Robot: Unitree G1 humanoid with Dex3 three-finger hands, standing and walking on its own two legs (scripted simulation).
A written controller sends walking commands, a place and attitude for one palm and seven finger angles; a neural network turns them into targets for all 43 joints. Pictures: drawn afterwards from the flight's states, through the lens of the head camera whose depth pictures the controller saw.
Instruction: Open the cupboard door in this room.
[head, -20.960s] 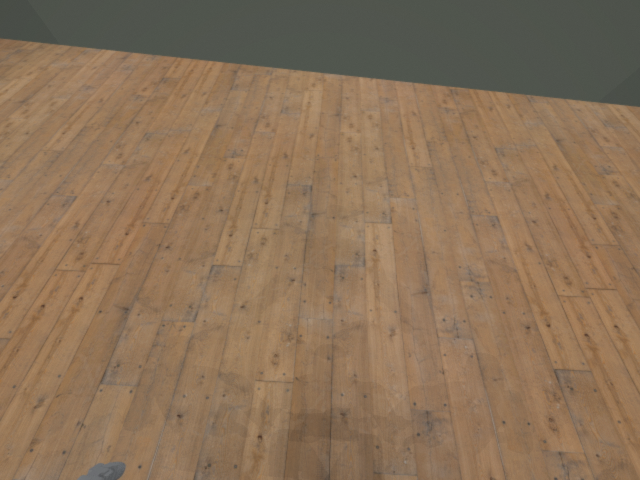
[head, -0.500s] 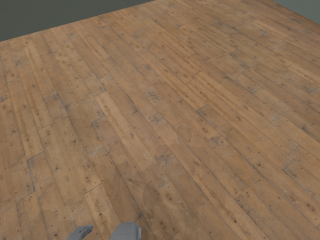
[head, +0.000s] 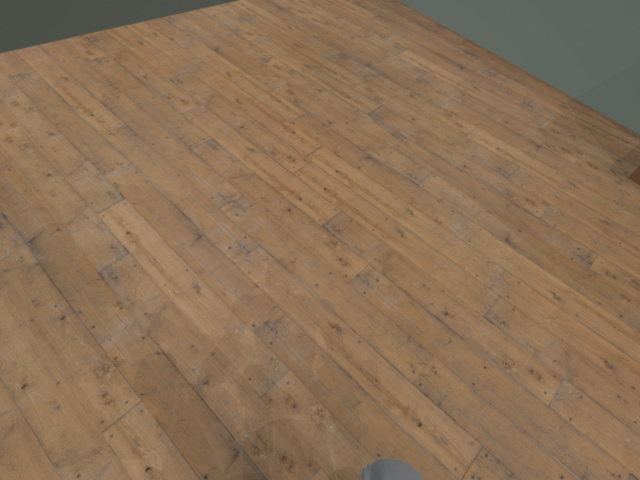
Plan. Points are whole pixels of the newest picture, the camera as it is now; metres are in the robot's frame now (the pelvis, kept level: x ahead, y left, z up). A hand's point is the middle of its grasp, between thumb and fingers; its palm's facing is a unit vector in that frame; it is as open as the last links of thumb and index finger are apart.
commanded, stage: turn or walk to find it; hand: left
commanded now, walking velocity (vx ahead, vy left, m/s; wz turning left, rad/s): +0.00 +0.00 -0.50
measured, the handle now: out of the picture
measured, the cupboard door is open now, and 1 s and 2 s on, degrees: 0 0 0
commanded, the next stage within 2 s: none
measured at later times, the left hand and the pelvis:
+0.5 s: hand out of the picture +0.13 +0.10 -0.15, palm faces -0.22 -0.94 -0.25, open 7.4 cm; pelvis -0.01 -0.06 +0.00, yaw -15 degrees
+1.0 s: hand (244, 425) +0.21 +0.12 -0.17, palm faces -0.42 -0.89 -0.20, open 7.4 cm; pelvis +0.06 -0.04 +0.00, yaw -30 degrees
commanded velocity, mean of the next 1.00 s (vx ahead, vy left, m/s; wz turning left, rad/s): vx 0.14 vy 0.00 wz -0.50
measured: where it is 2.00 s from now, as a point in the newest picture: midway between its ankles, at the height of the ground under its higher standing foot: (432, 434)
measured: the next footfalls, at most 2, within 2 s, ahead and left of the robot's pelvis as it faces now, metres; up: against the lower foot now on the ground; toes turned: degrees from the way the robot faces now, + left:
right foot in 0.22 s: +0.02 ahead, -0.15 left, +0.00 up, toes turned -14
left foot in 0.74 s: +0.07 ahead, +0.07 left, +0.00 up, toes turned -18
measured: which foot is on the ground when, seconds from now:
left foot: down 0.00-0.22, up 0.24-0.72, down 0.74-1.00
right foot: up 0.00-0.20, down 0.22-0.74, up 0.76-1.00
